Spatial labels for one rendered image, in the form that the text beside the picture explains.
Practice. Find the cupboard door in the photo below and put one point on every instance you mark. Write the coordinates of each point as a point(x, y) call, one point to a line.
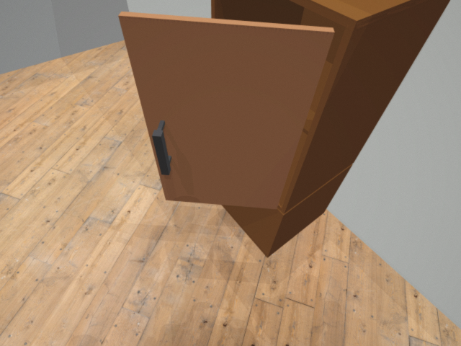
point(234, 96)

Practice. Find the handle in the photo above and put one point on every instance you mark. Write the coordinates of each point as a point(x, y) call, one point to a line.
point(161, 151)

